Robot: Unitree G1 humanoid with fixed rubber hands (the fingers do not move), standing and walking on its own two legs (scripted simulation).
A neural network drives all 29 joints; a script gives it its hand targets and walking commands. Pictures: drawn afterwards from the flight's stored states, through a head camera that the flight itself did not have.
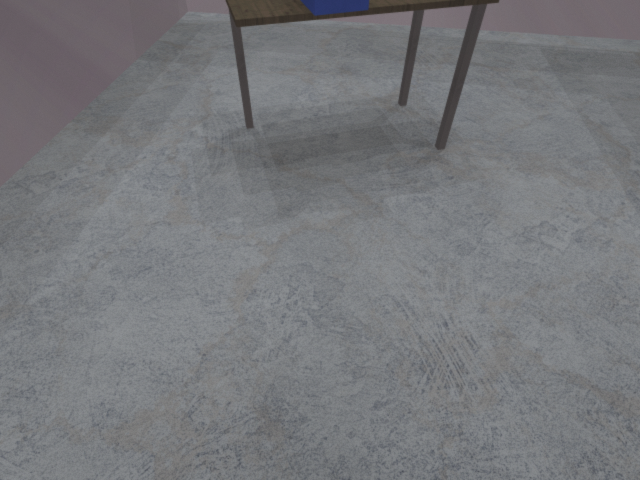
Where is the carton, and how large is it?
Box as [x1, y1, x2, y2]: [301, 0, 368, 15]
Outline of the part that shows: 301,0 314,15 367,9 368,7 368,0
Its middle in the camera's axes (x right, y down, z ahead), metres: +0.04 -0.99 +1.39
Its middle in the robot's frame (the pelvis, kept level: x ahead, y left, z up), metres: +1.73 -0.03 +0.10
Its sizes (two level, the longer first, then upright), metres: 0.210 0.200 0.250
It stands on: a table, 0.75 m high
